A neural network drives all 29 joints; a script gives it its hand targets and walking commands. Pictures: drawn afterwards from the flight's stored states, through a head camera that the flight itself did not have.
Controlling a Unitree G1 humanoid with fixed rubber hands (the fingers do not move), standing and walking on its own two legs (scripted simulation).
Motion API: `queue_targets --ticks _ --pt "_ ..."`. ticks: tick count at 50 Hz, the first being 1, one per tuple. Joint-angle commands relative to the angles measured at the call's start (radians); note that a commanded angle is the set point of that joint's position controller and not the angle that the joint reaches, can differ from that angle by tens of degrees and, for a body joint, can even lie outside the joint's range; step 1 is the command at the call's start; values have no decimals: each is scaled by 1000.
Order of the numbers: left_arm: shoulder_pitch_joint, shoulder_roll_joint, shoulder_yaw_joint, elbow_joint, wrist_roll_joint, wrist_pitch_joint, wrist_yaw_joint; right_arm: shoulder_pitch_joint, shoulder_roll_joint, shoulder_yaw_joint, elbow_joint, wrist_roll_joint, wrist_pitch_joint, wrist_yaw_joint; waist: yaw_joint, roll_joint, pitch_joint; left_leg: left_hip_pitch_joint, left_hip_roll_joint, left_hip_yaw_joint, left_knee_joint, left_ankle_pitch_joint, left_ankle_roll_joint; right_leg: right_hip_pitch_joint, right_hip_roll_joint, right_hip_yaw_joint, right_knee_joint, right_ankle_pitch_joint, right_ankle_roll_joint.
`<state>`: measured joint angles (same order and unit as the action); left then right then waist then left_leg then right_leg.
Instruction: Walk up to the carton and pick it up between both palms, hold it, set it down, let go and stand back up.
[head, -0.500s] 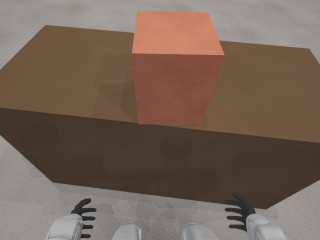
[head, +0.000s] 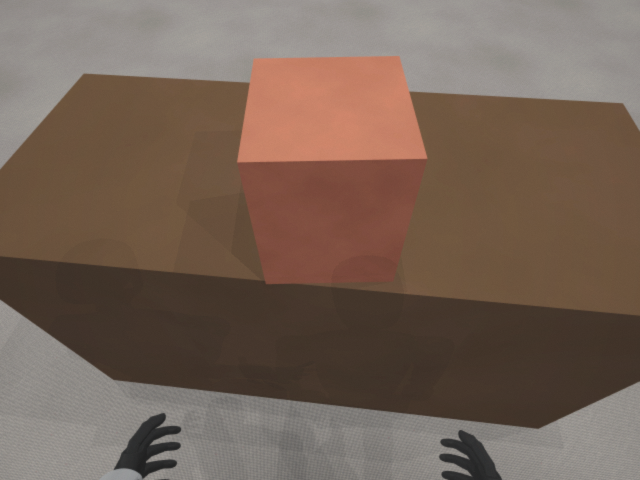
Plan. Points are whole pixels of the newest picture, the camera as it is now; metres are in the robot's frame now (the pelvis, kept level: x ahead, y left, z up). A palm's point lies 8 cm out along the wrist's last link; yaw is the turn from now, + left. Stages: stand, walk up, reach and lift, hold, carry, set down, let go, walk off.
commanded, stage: reach and lift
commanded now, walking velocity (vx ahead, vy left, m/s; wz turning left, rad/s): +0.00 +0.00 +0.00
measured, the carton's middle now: (328, 177) +0.51 +0.01 +0.07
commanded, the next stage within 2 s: none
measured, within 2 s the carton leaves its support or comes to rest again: neither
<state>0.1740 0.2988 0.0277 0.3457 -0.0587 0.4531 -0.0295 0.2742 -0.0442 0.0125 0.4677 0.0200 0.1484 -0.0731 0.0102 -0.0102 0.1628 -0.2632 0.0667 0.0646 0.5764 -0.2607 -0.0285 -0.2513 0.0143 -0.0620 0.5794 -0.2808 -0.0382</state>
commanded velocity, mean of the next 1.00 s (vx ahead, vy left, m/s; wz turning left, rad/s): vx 0.00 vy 0.00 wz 0.00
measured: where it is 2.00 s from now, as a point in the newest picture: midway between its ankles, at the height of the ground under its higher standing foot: outside the picture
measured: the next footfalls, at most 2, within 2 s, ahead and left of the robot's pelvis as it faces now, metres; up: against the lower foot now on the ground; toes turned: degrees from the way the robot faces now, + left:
none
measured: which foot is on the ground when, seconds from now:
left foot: down 0.00-1.00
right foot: down 0.00-1.00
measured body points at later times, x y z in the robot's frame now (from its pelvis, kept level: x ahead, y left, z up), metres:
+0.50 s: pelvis +0.05 +0.00 +0.02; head +0.06 +0.02 +0.47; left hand +0.19 +0.25 -0.06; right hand +0.19 -0.18 -0.06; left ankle +0.03 +0.14 -0.73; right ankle +0.02 -0.09 -0.73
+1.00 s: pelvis +0.05 +0.02 +0.02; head +0.03 +0.03 +0.47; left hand +0.22 +0.24 +0.00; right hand +0.22 -0.17 -0.01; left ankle +0.03 +0.14 -0.73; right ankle +0.02 -0.09 -0.73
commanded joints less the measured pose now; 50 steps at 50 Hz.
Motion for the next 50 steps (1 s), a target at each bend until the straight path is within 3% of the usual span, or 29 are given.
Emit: queue_targets --ticks 1,8,16,18,21,27,40,43,44,50 --pt "3 119 61 -127 -3 -58 -2 -14 -116 -13 -194 12 -73 -4 15 16 -265 115 -66 81 -154 207 3 111 0 9 -198 222 52" --pt "47 92 104 -82 24 -146 -10 51 -99 23 -210 52 -105 3 38 -27 -188 229 -82 77 -242 259 16 124 -4 35 -296 250 62" --pt "21 101 71 -169 9 -281 1 56 -74 5 -207 56 -198 -4 38 82 -206 295 -72 51 -242 363 -7 110 -12 61 -321 255 43" --pt "28 106 62 -198 -4 -300 2 59 -78 -8 -225 41 -214 -6 25 64 -216 320 -66 44 -238 378 -9 97 -13 63 -323 253 43" --pt "72 100 45 -225 -14 -317 7 60 -91 -16 -218 41 -239 -1 24 97 -225 316 -59 35 -226 443 -24 110 -5 60 -328 283 35" --pt "132 77 46 -301 -17 -318 6 77 -121 -8 -239 60 -262 -1 30 96 -218 357 -60 20 -225 556 -42 136 9 57 -338 328 31" --pt "174 31 34 -416 -38 -358 7 110 -133 5 -395 94 -268 -2 43 33 -147 327 -56 11 -264 519 -35 161 4 77 -365 306 29" --pt "140 40 26 -454 -34 -379 17 102 -126 -1 -448 101 -276 -5 60 57 -145 300 -60 18 -264 491 -34 163 2 87 -363 287 25" --pt "143 39 25 -456 -40 -385 19 107 -123 2 -447 106 -275 -5 50 53 -144 289 -57 16 -270 490 -37 152 1 89 -364 294 24" --pt "122 35 19 -472 -53 -406 21 75 -126 -9 -502 116 -269 -14 57 55 -139 267 -56 15 -277 420 -35 157 -2 93 -368 251 18"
